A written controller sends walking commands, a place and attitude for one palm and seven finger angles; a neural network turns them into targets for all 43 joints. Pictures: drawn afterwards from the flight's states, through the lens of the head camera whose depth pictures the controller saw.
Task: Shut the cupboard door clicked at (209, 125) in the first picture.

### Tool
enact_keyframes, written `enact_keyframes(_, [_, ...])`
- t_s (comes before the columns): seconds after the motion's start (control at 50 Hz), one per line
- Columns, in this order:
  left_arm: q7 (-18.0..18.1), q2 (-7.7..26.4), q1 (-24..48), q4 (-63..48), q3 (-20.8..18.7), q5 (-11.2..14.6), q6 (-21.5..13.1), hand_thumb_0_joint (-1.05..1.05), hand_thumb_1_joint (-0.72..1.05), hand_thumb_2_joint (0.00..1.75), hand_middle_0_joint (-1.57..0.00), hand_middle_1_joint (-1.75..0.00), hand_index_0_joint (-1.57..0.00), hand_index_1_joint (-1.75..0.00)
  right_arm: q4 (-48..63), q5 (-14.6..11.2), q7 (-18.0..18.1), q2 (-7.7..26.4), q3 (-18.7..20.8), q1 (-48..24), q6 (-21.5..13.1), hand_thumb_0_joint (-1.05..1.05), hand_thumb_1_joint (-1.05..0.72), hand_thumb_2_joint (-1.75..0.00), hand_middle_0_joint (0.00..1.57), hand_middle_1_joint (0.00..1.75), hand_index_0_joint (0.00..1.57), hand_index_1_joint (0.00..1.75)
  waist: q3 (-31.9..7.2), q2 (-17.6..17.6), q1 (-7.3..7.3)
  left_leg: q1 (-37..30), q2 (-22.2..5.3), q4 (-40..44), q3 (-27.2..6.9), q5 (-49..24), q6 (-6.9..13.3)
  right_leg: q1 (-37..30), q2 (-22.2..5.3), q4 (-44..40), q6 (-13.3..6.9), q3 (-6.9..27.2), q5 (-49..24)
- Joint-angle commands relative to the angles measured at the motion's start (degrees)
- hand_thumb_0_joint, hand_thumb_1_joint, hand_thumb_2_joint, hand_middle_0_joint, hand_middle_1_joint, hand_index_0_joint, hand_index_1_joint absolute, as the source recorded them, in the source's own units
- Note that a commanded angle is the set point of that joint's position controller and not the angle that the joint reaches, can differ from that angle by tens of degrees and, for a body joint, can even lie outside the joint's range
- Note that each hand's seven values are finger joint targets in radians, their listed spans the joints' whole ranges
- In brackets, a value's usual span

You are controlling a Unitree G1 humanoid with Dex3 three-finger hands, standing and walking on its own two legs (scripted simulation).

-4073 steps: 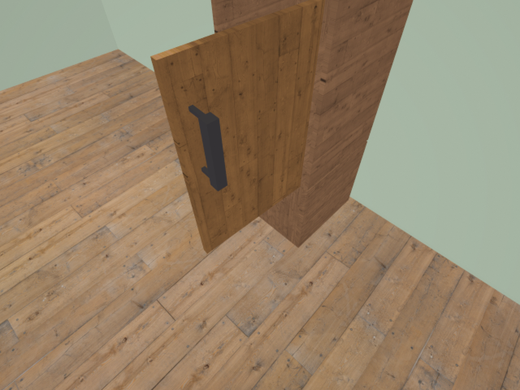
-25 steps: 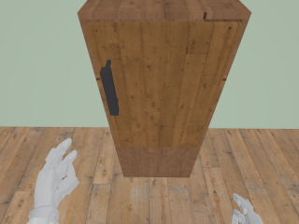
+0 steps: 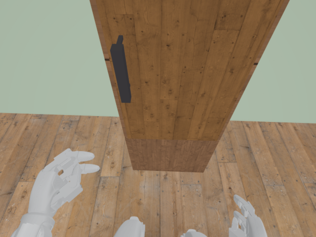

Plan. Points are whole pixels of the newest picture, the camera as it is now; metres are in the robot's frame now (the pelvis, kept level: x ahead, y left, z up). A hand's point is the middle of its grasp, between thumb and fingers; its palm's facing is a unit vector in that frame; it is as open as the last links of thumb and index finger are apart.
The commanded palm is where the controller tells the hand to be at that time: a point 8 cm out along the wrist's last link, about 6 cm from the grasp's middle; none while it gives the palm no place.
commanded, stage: raise the hand and make a fist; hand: left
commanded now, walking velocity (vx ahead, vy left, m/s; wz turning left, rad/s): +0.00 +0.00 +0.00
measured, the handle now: (123, 71) +0.51 +0.13 +0.13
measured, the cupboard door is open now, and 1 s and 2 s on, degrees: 1 1 1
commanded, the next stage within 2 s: bring the fist close to the handle in 1.20 s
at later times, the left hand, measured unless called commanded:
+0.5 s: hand (61, 174) +0.22 +0.21 +0.11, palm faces +0.05 -1.00 -0.04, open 3.1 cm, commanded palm +0.20 +0.26 +0.11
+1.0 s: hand (68, 161) +0.24 +0.19 +0.14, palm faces +0.05 -1.00 -0.04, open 3.1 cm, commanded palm +0.21 +0.24 +0.14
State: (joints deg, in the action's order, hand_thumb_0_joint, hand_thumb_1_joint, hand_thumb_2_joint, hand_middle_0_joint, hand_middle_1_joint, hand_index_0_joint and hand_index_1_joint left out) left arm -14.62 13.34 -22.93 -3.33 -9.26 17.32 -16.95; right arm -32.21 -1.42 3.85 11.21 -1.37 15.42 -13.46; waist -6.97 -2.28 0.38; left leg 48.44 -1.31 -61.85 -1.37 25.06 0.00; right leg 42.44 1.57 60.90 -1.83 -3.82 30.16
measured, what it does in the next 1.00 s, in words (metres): stands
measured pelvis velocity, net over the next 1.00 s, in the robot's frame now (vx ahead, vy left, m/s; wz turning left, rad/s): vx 0.01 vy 0.00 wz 0.01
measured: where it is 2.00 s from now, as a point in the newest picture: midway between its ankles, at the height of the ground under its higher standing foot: outside the picture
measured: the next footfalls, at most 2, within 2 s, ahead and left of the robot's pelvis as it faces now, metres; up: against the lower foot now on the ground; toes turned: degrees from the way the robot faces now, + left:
none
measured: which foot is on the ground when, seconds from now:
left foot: down 0.00-1.00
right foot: down 0.00-1.00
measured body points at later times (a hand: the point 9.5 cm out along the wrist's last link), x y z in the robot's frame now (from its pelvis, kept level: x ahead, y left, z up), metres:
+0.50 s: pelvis +0.01 +0.02 +0.02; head +0.03 +0.03 +0.47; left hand +0.21 +0.26 +0.11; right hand +0.21 -0.19 -0.04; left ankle +0.05 +0.12 -0.66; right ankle +0.00 -0.10 -0.66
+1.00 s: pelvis +0.01 +0.00 +0.04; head +0.02 -0.02 +0.49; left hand +0.23 +0.24 +0.14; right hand +0.18 -0.23 -0.03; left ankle +0.05 +0.12 -0.66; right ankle +0.00 -0.10 -0.66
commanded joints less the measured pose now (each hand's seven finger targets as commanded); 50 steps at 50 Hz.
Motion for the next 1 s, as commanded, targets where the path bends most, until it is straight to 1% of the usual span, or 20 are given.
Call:
enact_keyframes(0.0, [3.51, 5.46, -3.33, -14.30, -5.10, 0.52, -5.25, 0.00, 0.90, 0.90, -0.86, -1.02, -0.86, -1.02, 10.57, 0.39, 0.10, 7.79, 3.88, -4.49, -3.21, 0.00, -0.90, -0.90, 0.20, 0.30, 0.20, 0.30, -10.73, 1.41, 1.69, -13.52, 1.06, 10.53, -1.52, -13.32, 1.46, -5.10, -0.07, -10.35, 1.09, 0.58, -15.69])
enact_keyframes(0.02, [3.83, 5.46, -3.36, -14.68, -4.55, 0.10, -6.05, 0.00, 0.90, 0.90, -0.88, -1.04, -0.88, -1.04, 10.55, 0.62, -0.05, 8.12, 3.75, -4.65, -3.21, 0.00, -0.90, -0.90, 0.20, 0.30, 0.20, 0.30, -9.84, 0.86, 1.75, -13.42, 1.06, 10.72, -1.81, -13.52, 1.52, -4.81, 0.22, -9.95, 0.76, 0.21, -15.34])
enact_keyframes(0.08, [3.55, 4.50, -3.22, -15.35, -1.72, -0.58, -7.19, 0.00, 0.90, 0.90, -0.93, -1.10, -0.93, -1.10, 11.01, 0.64, -0.42, 8.97, 3.62, -3.60, -3.07, 0.00, -0.90, -0.90, 0.20, 0.30, 0.20, 0.30, -8.73, -0.22, 0.37, -14.39, 0.73, 11.47, -2.06, -11.35, 1.31, -2.90, 0.27, -10.25, 0.64, -0.29, -12.88])
enact_keyframes(0.14, [3.58, 5.64, -1.93, -17.46, -1.76, -0.78, -6.94, 0.00, 0.90, 0.90, -0.99, -1.16, -0.99, -1.16, 11.77, 0.53, -0.26, 9.56, 3.62, -3.31, -2.94, 0.00, -0.90, -0.90, 0.20, 0.30, 0.20, 0.30, -9.62, -0.12, 0.24, -15.43, 0.63, 12.70, -2.62, -9.48, 1.33, -3.43, 0.33, -10.97, 0.48, -0.34, -10.91])
enact_keyframes(0.22, [4.24, 7.19, -0.13, -19.25, -2.86, -1.07, -5.44, 0.00, 0.90, 0.90, -1.06, -1.24, -1.06, -1.24, 12.14, 0.31, 0.05, 9.61, 3.14, -3.15, -2.11, 0.00, -0.90, -0.90, 0.20, 0.30, 0.20, 0.30, -9.16, -1.24, 0.31, -16.74, 0.57, 14.33, -3.08, -8.32, 1.30, -4.65, 0.70, -12.05, 0.34, -0.50, -10.41])
enact_keyframes(0.34, [4.75, 6.00, 0.51, -20.87, -1.47, -1.30, -3.07, 0.00, 0.90, 0.90, -1.17, -1.36, -1.17, -1.36, 12.87, 0.11, -0.12, 9.38, 2.33, -3.06, -1.46, 0.00, -0.90, -0.90, 0.20, 0.30, 0.20, 0.30, -9.20, -3.32, 0.23, -20.34, 0.33, 16.52, -3.58, -10.41, 0.89, -6.99, 0.64, -13.31, 0.23, -1.14, -12.91])
enact_keyframes(0.4, [4.30, 6.26, 1.85, -19.38, -1.47, -1.14, -1.06, 0.00, 0.90, 0.90, -1.23, -1.42, -1.23, -1.42, 12.95, -0.14, -0.19, 9.48, 1.93, -3.08, -1.06, 0.00, -0.90, -0.90, 0.20, 0.30, 0.20, 0.30, -6.06, -2.42, -0.23, -20.10, 0.31, 17.84, -3.75, -8.09, 0.75, -7.11, 0.81, -14.93, 0.33, -1.12, -11.88])
enact_keyframes(0.42, [4.21, 7.03, 1.84, -18.16, -2.59, -1.03, -0.35, 0.00, 0.90, 0.90, -1.24, -1.44, -1.24, -1.44, 12.69, -0.07, -0.04, 9.57, 1.90, -3.08, -0.83, 0.00, -0.90, -0.90, 0.20, 0.30, 0.20, 0.30, -5.71, -0.75, 0.01, -19.59, 0.42, 17.90, -3.56, -8.23, 1.01, -8.23, 0.89, -15.63, 0.34, -0.91, -12.08])
enact_keyframes(0.48, [3.67, 6.98, 3.87, -19.18, -2.46, -0.78, 0.62, 0.00, 0.90, 0.90, -1.30, -1.50, -1.30, -1.50, 13.12, -0.31, -0.01, 9.42, 1.49, -3.57, -0.93, 0.00, -0.90, -0.90, 0.20, 0.30, 0.20, 0.30, -5.46, -2.24, 0.13, -20.91, 0.52, 18.82, -3.22, -8.07, 0.84, -9.18, 0.69, -16.69, 0.28, -0.70, -11.94])
enact_keyframes(0.54, [3.76, 7.79, 5.36, -19.76, -3.42, -0.56, 1.16, 0.00, 0.90, 0.90, -1.30, -1.50, -1.30, -1.50, 12.85, -0.28, 0.04, 9.30, 1.18, -3.73, -1.11, 0.00, -0.90, -0.90, 0.20, 0.30, 0.20, 0.30, -6.09, -2.67, 0.31, -22.05, 0.70, 19.32, -2.93, -8.94, 0.98, -10.70, 0.57, -17.76, 0.30, -0.45, -12.65])
enact_keyframes(0.6, [3.34, 8.14, 6.55, -18.28, -4.14, 0.04, 1.65, 0.00, 0.90, 0.90, -1.30, -1.50, -1.30, -1.50, 12.33, -0.31, 0.14, 9.36, 0.95, -3.91, -1.48, 0.00, -0.90, -0.90, 0.20, 0.30, 0.20, 0.30, -4.88, -0.97, 0.36, -22.25, 0.75, 19.97, -2.79, -8.71, 0.99, -11.36, 0.56, -19.01, 0.42, -0.21, -12.51])
enact_keyframes(0.64, [3.15, 8.20, 8.04, -18.81, -3.84, -0.10, 1.85, 0.00, 0.90, 0.90, -1.30, -1.50, -1.30, -1.50, 12.03, -0.54, 0.21, 9.44, 0.91, -4.22, -1.83, 0.00, -0.90, -0.90, 0.20, 0.30, 0.20, 0.30, -5.05, -2.11, 0.27, -22.99, 0.95, 20.36, -2.47, -8.88, 1.15, -12.32, 0.35, -19.79, 0.42, 0.25, -12.29])
enact_keyframes(0.7, [2.70, 8.66, 9.13, -18.25, -4.57, 0.60, 2.45, 0.00, 0.90, 0.90, -1.30, -1.50, -1.30, -1.50, 11.50, -0.64, 0.40, 9.50, 0.93, -4.23, -2.41, 0.00, -0.90, -0.90, 0.20, 0.30, 0.20, 0.30, -4.94, -0.88, 0.50, -23.69, 1.15, 20.75, -1.99, -9.58, 1.22, -13.36, 0.14, -21.04, 0.68, 0.70, -13.13])
enact_keyframes(0.72, [2.73, 9.35, 8.57, -16.76, -5.26, 0.59, 2.94, 0.00, 0.90, 0.90, -1.30, -1.50, -1.30, -1.50, 11.03, -0.57, 0.44, 9.73, 0.94, -4.04, -2.41, 0.00, -0.90, -0.90, 0.20, 0.30, 0.20, 0.30, -4.33, 1.22, 0.47, -22.93, 1.05, 20.81, -1.99, -9.46, 1.37, -14.12, 0.13, -21.75, 0.84, 1.04, -12.76])
enact_keyframes(0.74, [2.50, 8.37, 9.44, -17.27, -4.34, 0.61, 3.15, 0.00, 0.90, 0.90, -1.30, -1.50, -1.30, -1.50, 11.07, -0.75, 0.45, 9.61, 0.95, -4.49, -2.58, 0.00, -0.90, -0.90, 0.20, 0.30, 0.20, 0.30, -4.04, 0.24, 0.38, -23.30, 1.17, 21.06, -1.73, -9.62, 1.36, -14.24, -0.07, -22.10, 0.89, 1.23, -12.96])
enact_keyframes(0.78, [2.33, 9.16, 10.81, -17.39, -5.18, 1.00, 3.56, 0.00, 0.90, 0.90, -1.30, -1.50, -1.30, -1.50, 10.73, -0.81, 0.56, 9.65, 1.01, -4.59, -2.87, 0.00, -0.90, -0.90, 0.20, 0.30, 0.20, 0.30, -4.14, 0.04, 0.49, -24.06, 1.34, 21.26, -1.40, -10.07, 1.41, -14.80, -0.27, -23.03, 1.05, 1.81, -13.43])
enact_keyframes(0.82, [2.31, 9.49, 8.41, -15.29, -6.15, 0.92, 4.00, 0.00, 0.90, 0.90, -1.30, -1.50, -1.30, -1.50, 10.34, -0.73, 0.49, 9.76, 1.23, -4.45, -2.99, 0.00, -0.90, -0.90, 0.20, 0.30, 0.20, 0.30, -4.04, 1.39, 0.87, -23.78, 1.41, 21.00, -1.04, -11.23, 1.47, -15.85, -0.44, -23.51, 1.21, 2.38, -14.56])
enact_keyframes(0.86, [2.07, 8.12, 8.66, -15.01, -5.18, 1.14, 3.94, 0.00, 0.90, 0.90, -1.30, -1.50, -1.30, -1.50, 10.36, -0.80, 0.33, 9.57, 1.21, -4.45, -2.99, 0.00, -0.90, -0.90, 0.20, 0.30, 0.20, 0.30, -3.64, 2.00, 0.74, -23.61, 1.57, 21.13, -0.71, -11.53, 1.34, -16.02, -0.80, -23.90, 1.40, 2.65, -14.94])
enact_keyframes(0.92, [2.52, 9.60, 8.77, -15.00, -6.34, 0.76, 3.20, 0.00, 0.90, 0.90, -1.30, -1.50, -1.30, -1.50, 10.21, -0.63, 0.20, 9.78, 1.53, -4.55, -2.99, 0.00, -0.90, -0.90, 0.20, 0.30, 0.20, 0.30, -3.45, 2.29, 0.94, -23.43, 1.66, 20.67, -0.30, -11.60, 1.42, -16.26, -1.03, -24.41, 1.61, 3.73, -14.56])
enact_keyframes(0.98, [2.74, 8.58, 9.91, -15.45, -5.54, 0.68, 2.24, 0.00, 0.90, 0.90, -1.30, -1.50, -1.30, -1.50, 10.29, -0.63, 0.11, 9.49, 1.49, -4.69, -3.07, 0.00, -0.90, -0.90, 0.20, 0.30, 0.20, 0.30, -3.30, 1.83, 0.65, -23.38, 1.86, 20.31, 0.13, -11.00, 1.32, -16.12, -1.48, -25.07, 1.79, 4.74, -13.49])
